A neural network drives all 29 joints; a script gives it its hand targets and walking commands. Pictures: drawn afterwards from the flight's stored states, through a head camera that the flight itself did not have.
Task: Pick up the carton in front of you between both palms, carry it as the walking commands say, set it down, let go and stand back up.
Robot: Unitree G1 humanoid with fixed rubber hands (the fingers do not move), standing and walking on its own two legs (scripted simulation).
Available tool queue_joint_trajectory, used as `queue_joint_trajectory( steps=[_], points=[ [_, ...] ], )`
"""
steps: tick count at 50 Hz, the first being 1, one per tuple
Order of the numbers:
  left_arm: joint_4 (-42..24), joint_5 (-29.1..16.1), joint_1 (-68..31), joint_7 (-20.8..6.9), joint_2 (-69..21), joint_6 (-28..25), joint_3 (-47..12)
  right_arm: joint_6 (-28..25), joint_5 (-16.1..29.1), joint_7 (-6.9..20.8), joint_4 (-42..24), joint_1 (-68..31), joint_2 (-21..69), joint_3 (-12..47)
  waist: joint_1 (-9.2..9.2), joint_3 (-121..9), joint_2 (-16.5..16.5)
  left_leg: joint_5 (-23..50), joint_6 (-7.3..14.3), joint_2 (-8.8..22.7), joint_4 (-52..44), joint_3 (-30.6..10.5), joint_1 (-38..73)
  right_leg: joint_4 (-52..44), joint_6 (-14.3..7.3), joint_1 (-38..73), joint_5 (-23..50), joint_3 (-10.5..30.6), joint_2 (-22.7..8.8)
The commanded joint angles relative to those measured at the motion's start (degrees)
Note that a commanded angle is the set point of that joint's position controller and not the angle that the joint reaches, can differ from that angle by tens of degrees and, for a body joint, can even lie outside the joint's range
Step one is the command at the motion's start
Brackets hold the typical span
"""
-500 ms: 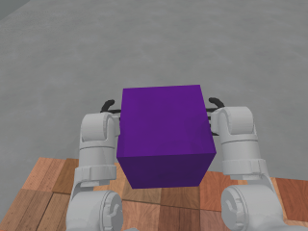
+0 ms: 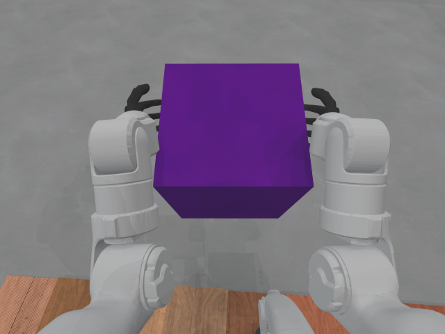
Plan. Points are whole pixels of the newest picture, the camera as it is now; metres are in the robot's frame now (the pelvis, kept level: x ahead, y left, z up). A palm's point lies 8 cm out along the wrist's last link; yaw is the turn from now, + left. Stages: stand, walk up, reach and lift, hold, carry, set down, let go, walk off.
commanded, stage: carry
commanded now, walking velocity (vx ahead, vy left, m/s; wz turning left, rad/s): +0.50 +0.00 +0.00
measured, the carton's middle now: (230, 153) +0.42 -0.01 +0.07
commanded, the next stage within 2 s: none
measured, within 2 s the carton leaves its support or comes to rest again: neither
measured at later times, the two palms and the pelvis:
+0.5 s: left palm (169, 50) +0.67 +0.11 +0.13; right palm (293, 51) +0.68 -0.17 +0.12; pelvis +0.29 -0.04 +0.01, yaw +1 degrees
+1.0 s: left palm (164, 8) +0.98 +0.15 +0.09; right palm (258, 8) +0.97 -0.14 +0.09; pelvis +0.60 +0.00 -0.02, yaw +1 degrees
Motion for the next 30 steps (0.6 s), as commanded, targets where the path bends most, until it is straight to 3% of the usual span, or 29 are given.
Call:
queue_joint_trajectory(
  steps=[1, 3, 5, 6, 7, 8, 9, 10, 11, 12, 13, 14, 17, 19, 22, 23, 25, 28, 30],
  points=[
    [3.4, -26.0, -39.5, -17.8, -61.7, 1.8, -33.0, -0.2, 27.1, 24.1, 1.3, -44.6, 57.2, 31.5, -1.04, -28.4, 9.8, 28.7, 8.8, 11.9, -6.2, -12.2, 24.7, -12.0, 0.1, -2.3, 7.1, -1.3, -0.5],
    [6.8, -25.9, -39.4, -18.4, -62.2, 1.9, -31.6, 0.0, 26.8, 24.9, 5.1, -44.5, 58.0, 30.4, -0.85, -25.2, 10.2, 33.0, 5.9, 8.9, -7.1, -6.6, 18.7, -24.6, -0.2, 8.1, 12.6, -6.1, 2.3],
    [10.6, -26.0, -39.4, -19.3, -63.0, 1.8, -29.6, -0.3, 26.6, 25.4, 8.9, -43.3, 58.6, 28.6, 0.05, -24.0, 11.6, 40.6, 3.8, 9.1, -5.5, -4.5, 17.1, -31.4, -1.1, 16.4, 17.3, -8.8, 4.9],
    [12.8, -25.9, -38.6, -19.8, -63.3, 1.7, -28.4, -0.5, 26.4, 25.6, 10.6, -43.2, 58.8, 27.4, 2.50, -25.5, 12.2, 46.8, 2.2, 8.9, -0.2, -2.3, 16.9, -33.0, -1.8, 22.8, 21.4, -9.8, 6.1],
    [15.2, -25.7, -37.8, -20.2, -63.5, 1.3, -27.0, -0.8, 26.1, 25.7, 12.6, -42.5, 59.4, 26.5, 5.35, -28.6, 10.7, 48.4, 0.0, 7.3, 8.6, 0.8, 15.9, -38.5, -2.2, 32.4, 23.3, -11.4, 7.4],
    [16.9, -25.7, -36.9, -20.8, -64.1, 0.8, -25.3, -1.2, 25.7, 25.8, 14.0, -42.9, 59.6, 25.4, 7.92, -31.8, 6.3, 38.1, -0.9, 5.6, 20.1, 1.5, 8.6, -38.6, -2.3, 44.4, 21.5, -8.2, 4.3],
    [18.2, -25.4, -36.6, -21.2, -62.8, 0.3, -23.7, -1.5, 25.5, 25.9, 15.1, -42.7, 61.3, 24.4, 6.34, -37.4, -6.6, 9.3, -2.8, 0.2, 34.1, -0.7, -7.4, -36.0, -8.3, 58.7, 29.0, 18.6, -13.2],
    [19.0, -25.3, -37.1, -21.4, -63.5, -0.3, -22.9, -1.9, 25.0, 25.8, 14.8, -44.0, 61.0, 23.2, 7.20, -37.5, -15.6, -10.3, -2.7, -6.2, 46.3, -4.7, -19.9, -42.0, -14.3, 62.2, 24.7, 34.0, -16.6],
    [18.0, -25.9, -37.9, -22.0, -64.3, -0.7, -22.0, -2.4, 25.1, 25.4, 14.4, -45.3, 62.3, 23.8, 6.58, -34.9, -12.7, -9.7, -0.9, -2.8, 51.6, -8.7, -24.8, -42.3, -14.1, 60.4, 19.8, 31.9, -15.9],
    [16.8, -26.6, -38.8, -22.5, -65.4, -1.1, -21.7, -3.0, 25.2, 25.1, 13.1, -46.2, 63.0, 23.4, 6.84, -33.0, -7.3, -7.3, -0.2, -1.3, 51.5, -8.7, -26.4, -41.7, -13.5, 56.9, 19.9, 27.6, -14.1],
    [15.1, -27.7, -40.8, -22.9, -67.0, -1.4, -22.2, -3.7, 25.4, 24.7, 11.4, -47.2, 63.7, 23.6, 5.95, -31.2, -3.7, -5.0, 0.1, 0.4, 48.3, -8.8, -26.4, -41.6, -12.1, 52.9, 21.1, 23.3, -13.0],
    [13.9, -28.7, -42.6, -23.2, -68.6, -1.7, -22.6, -4.3, 25.4, 24.2, 9.7, -48.2, 64.2, 23.8, 5.33, -30.9, -3.2, -3.9, 0.0, 1.7, 44.9, -9.3, -25.1, -42.5, -11.4, 49.6, 19.4, 20.6, -12.4],
    [12.1, -29.6, -43.3, -23.3, -71.2, -2.5, -23.8, -5.9, 25.7, 22.9, 5.9, -48.9, 65.1, 25.3, 3.98, -31.4, -3.6, -7.5, -1.1, 2.2, 31.9, -7.2, -20.6, -45.8, -11.2, 45.6, 16.1, 15.2, -12.1],
    [11.6, -29.1, -41.3, -23.1, -71.3, -2.9, -24.7, -6.6, 25.7, 22.3, 4.4, -48.3, 65.9, 27.1, 5.11, -32.4, -5.6, -8.1, -1.3, 1.6, 26.3, -4.6, -20.5, -45.5, -12.3, 47.6, 21.6, 13.1, -12.7],
    [9.8, -27.8, -38.3, -22.4, -70.2, -3.4, -26.2, -7.2, 25.7, 21.9, 3.6, -45.2, 66.5, 29.6, 5.67, -33.7, -6.9, 3.9, -1.0, 1.7, 21.6, -3.0, -21.3, -42.2, -10.6, 52.0, 33.6, 8.1, -11.1],
    [9.7, -27.5, -37.0, -22.3, -69.6, -3.5, -26.8, -7.3, 25.8, 21.9, 3.8, -43.7, 66.5, 30.3, 6.58, -33.0, -6.0, 10.6, -1.4, 2.5, 19.8, -4.5, -25.6, -40.3, -10.1, 56.5, 35.4, 7.2, -9.5],
    [10.7, -26.2, -33.5, -22.0, -68.7, -3.9, -27.8, -7.2, 25.6, 22.4, 4.9, -41.0, 66.5, 31.0, 7.89, -33.0, -5.9, 12.7, -2.0, 1.6, 15.3, -3.1, -27.9, -37.6, -9.9, 61.3, 40.6, 6.5, -8.8],
    [11.3, -25.3, -30.4, -22.1, -68.3, -4.8, -29.6, -7.3, 25.0, 23.6, 6.9, -38.1, 66.1, 31.6, 9.66, -29.1, -4.4, 18.8, -2.9, -0.1, 2.0, -1.7, -24.9, -36.7, -8.5, 61.7, 39.0, 4.8, -6.9],
    [11.4, -25.4, -29.6, -22.3, -68.4, -5.5, -30.9, -7.6, 24.8, 24.5, 8.0, -37.1, 65.7, 31.5, 9.68, -26.3, -5.5, 22.2, -1.6, -1.2, -5.9, -0.1, -17.8, -35.5, -7.0, 57.4, 37.6, 2.9, -6.1]
  ],
)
